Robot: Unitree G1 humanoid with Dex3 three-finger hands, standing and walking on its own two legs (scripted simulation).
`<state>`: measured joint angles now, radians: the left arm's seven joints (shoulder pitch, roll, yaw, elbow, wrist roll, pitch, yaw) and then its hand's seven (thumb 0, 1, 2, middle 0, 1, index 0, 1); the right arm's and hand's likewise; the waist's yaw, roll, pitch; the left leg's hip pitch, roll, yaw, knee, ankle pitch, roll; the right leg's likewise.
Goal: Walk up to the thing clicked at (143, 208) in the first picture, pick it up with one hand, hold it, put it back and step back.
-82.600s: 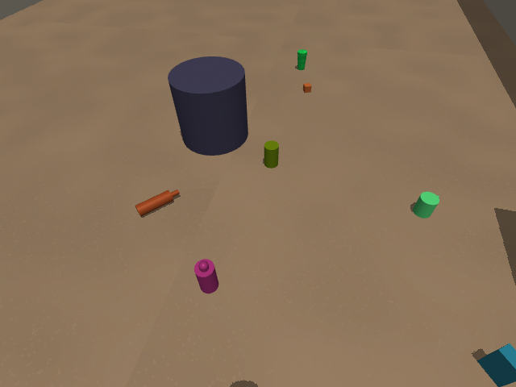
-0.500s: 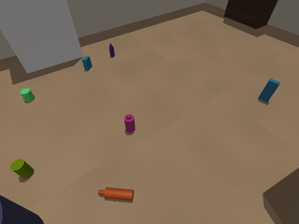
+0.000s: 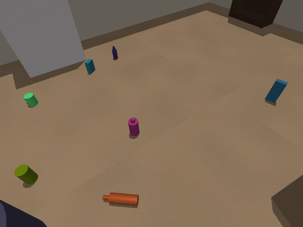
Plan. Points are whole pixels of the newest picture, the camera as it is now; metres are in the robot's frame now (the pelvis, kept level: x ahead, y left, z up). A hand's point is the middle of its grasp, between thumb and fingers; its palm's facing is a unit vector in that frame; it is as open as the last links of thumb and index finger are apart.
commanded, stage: stand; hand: left
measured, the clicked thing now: (120, 198) +0.43 +0.25 -0.75
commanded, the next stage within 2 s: walk up in 0.66 s
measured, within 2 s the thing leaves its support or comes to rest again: neither
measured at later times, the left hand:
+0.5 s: hand out of the picture +0.09 +0.25 -0.15, palm faces -0.02 -0.94 -0.35, open 7.3 cm
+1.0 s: hand out of the picture +0.08 +0.29 -0.18, palm faces -0.03 -0.92 -0.38, open 7.3 cm
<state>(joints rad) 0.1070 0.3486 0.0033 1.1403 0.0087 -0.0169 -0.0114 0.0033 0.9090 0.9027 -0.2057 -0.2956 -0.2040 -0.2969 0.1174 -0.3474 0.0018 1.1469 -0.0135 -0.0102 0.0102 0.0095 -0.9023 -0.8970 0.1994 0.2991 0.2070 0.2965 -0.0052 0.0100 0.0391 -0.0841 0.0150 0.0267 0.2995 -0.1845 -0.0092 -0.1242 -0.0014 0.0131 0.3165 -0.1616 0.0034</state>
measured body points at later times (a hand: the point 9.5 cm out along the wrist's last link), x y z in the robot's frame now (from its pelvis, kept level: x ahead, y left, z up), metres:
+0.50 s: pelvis +0.01 +0.00 +0.00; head +0.02 +0.00 +0.45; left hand +0.09 +0.30 -0.13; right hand +0.09 -0.30 -0.14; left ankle -0.01 +0.12 -0.75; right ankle +0.01 -0.12 -0.75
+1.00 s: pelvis -0.06 +0.03 -0.03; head +0.01 +0.04 +0.42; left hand +0.08 +0.34 -0.15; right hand +0.04 -0.30 -0.14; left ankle -0.08 +0.14 -0.73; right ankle +0.01 -0.12 -0.75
